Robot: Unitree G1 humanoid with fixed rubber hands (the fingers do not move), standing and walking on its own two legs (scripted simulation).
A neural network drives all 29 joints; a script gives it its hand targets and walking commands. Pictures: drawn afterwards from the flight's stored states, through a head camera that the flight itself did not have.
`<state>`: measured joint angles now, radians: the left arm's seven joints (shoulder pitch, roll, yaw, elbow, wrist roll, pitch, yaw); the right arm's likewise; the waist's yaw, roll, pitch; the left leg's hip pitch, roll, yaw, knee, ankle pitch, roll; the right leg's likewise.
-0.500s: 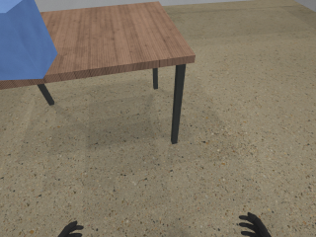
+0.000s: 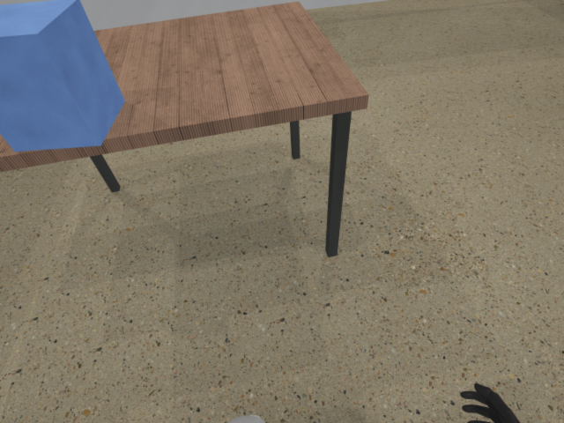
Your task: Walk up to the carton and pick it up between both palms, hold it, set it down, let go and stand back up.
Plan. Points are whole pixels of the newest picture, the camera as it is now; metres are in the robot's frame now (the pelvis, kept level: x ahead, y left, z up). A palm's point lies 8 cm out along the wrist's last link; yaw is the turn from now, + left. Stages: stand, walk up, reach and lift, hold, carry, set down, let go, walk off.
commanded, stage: walk up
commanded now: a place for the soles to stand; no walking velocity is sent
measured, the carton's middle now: (45, 77) +0.80 +0.56 +0.14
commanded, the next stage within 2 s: none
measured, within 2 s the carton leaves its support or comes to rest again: neither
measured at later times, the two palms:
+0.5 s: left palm out of the picture +0.06 +0.44 -0.09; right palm out of the picture +0.15 -0.17 -0.12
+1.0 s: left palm out of the picture +0.13 +0.57 -0.09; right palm (336, 382) +0.22 -0.06 -0.12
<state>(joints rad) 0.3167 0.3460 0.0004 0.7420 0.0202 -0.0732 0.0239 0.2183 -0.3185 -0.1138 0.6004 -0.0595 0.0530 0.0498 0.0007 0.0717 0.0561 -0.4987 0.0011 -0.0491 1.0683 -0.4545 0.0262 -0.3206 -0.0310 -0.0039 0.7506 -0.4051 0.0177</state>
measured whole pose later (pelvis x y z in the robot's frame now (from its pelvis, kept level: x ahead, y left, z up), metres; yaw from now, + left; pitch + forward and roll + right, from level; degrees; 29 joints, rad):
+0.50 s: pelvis +0.03 +0.11 -0.02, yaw +4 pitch -3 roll +0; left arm 0.35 0.42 0.01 0.76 0.03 -0.09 0.05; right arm 0.30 -0.38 -0.10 0.60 -0.06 0.07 0.09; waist 0.00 0.07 0.10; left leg -0.51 -0.09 -0.02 1.02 -0.47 0.05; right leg -0.47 -0.04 -0.02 0.90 -0.39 -0.01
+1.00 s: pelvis +0.09 +0.23 -0.03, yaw +9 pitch -2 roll +1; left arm 0.26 0.46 0.01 0.78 0.02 -0.07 0.05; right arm 0.34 -0.40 -0.08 0.60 -0.06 0.00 0.07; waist 0.00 0.04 0.12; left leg -0.46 -0.10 0.00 0.94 -0.45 0.07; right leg -0.59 -0.06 -0.02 1.04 -0.53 -0.03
